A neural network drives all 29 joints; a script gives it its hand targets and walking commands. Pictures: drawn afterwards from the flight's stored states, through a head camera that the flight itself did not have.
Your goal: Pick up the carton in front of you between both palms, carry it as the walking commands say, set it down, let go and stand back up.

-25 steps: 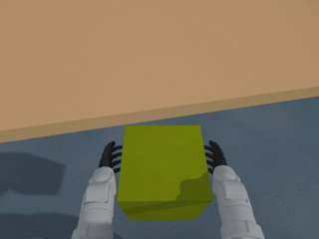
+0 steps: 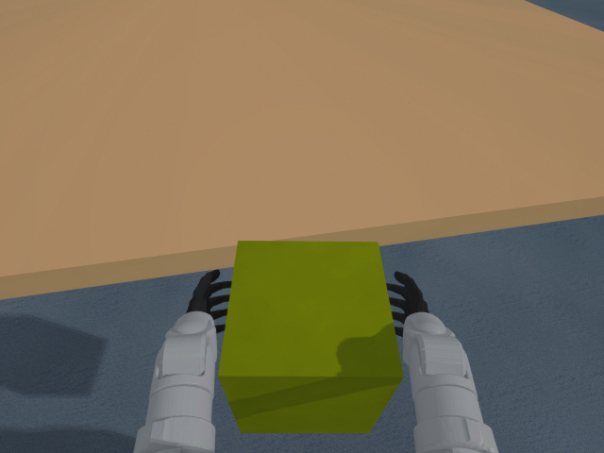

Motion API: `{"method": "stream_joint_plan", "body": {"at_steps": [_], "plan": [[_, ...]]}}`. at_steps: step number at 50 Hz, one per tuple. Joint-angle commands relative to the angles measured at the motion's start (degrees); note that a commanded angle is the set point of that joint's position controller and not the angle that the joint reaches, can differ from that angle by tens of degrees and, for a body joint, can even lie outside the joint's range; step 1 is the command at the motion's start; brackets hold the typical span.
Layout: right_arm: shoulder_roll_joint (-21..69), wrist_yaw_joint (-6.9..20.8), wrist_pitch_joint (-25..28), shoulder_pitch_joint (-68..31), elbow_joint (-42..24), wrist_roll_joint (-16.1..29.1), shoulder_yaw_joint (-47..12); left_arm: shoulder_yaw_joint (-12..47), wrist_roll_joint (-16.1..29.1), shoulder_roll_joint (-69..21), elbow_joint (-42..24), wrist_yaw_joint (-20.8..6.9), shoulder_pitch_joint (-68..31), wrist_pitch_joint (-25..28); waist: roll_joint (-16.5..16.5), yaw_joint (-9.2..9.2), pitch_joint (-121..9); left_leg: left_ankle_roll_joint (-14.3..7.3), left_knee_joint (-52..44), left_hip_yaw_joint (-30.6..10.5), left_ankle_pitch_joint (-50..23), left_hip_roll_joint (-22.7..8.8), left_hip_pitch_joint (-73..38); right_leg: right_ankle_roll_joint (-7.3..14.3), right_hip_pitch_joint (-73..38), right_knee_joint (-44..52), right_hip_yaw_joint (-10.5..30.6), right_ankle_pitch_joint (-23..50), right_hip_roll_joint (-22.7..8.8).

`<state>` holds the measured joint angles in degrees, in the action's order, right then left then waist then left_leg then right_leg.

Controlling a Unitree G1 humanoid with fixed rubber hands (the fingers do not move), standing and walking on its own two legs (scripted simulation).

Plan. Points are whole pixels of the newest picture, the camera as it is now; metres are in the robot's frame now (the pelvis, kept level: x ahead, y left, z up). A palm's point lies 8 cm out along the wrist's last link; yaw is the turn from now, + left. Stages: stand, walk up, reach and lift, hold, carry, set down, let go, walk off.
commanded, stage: reach and lift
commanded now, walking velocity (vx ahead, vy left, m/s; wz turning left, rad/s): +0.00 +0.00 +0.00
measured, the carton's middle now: (306, 341) +0.31 +0.00 -0.05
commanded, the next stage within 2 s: hold in 0.66 s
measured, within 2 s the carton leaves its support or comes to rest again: neither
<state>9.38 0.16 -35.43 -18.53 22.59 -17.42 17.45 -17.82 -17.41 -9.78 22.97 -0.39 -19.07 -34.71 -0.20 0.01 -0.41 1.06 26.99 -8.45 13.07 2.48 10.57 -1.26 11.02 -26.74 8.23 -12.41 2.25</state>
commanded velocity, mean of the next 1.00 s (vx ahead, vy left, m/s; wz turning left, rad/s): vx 0.00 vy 0.00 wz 0.00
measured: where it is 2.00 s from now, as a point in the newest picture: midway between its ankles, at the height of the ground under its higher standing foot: outside the picture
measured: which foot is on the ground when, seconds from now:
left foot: down 0.00-1.00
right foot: down 0.00-1.00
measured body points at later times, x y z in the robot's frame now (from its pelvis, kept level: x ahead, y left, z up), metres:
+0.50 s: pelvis +0.02 +0.00 +0.01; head -0.01 +0.00 +0.46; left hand +0.32 +0.15 +0.03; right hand +0.32 -0.15 +0.03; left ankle +0.02 +0.13 -0.74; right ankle +0.03 -0.13 -0.74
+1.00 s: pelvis +0.01 +0.00 +0.01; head -0.04 +0.00 +0.45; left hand +0.31 +0.15 +0.05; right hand +0.31 -0.15 +0.05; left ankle +0.02 +0.13 -0.74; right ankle +0.03 -0.13 -0.74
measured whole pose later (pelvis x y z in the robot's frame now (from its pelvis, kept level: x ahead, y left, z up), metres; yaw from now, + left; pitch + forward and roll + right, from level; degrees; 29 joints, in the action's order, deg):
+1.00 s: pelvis +0.01 +0.00 +0.01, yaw +0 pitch -7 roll +0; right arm 8.9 0.2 -44.1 -15.7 14.3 -16.5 13.0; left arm -13.4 -16.4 -8.9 14.4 -0.5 -16.0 -43.5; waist -0.1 0.1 0.3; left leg 0.9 20.6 -8.0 11.2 1.9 2.3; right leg -1.0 2.8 -20.5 7.9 -10.6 1.8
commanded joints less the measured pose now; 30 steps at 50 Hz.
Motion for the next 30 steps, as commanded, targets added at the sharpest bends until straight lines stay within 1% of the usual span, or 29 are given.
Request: {"method": "stream_joint_plan", "body": {"at_steps": [1,7,19,24,30], "plan": [[55.18,14.77,1.80,-32.32,0.45,13.67,-32.30,31.68,13.10,-55.52,1.89,-14.51,-30.23,0.96,0.09,0.02,-14.15,-0.63,-5.64,4.81,-2.31,2.86,-2.69,0.76,-4.71,4.87,-5.11,2.23,3.15],[54.51,14.48,1.14,-30.36,-1.19,13.85,-32.82,32.14,13.15,-54.81,0.39,-14.39,-28.28,0.34,0.14,0.03,-14.62,-0.39,-6.30,4.87,-5.89,3.14,-4.24,0.47,-6.39,5.66,-5.01,5.94,3.37],[54.01,13.92,-0.61,-24.53,-6.21,15.46,-34.91,34.36,14.68,-53.58,-4.86,-14.11,-22.73,-1.30,0.32,0.06,-15.24,0.02,-7.45,4.53,-13.71,3.63,-7.45,-0.10,-9.71,6.98,-4.50,13.81,3.58],[53.62,13.82,-1.36,-23.06,-7.89,15.90,-35.45,35.02,15.18,-53.31,-6.61,-14.00,-21.41,-2.05,0.19,-0.01,-14.85,0.20,-7.81,4.38,-15.26,3.68,-8.22,-0.17,-10.34,7.38,-4.37,15.28,3.65],[53.18,13.81,-2.18,-22.74,-9.20,16.17,-35.72,35.37,15.58,-53.20,-7.86,-13.88,-21.10,-2.89,0.10,-0.07,-14.08,0.23,-8.22,4.24,-15.23,3.61,-8.62,-0.16,-10.59,7.75,-4.34,15.02,3.67]]}}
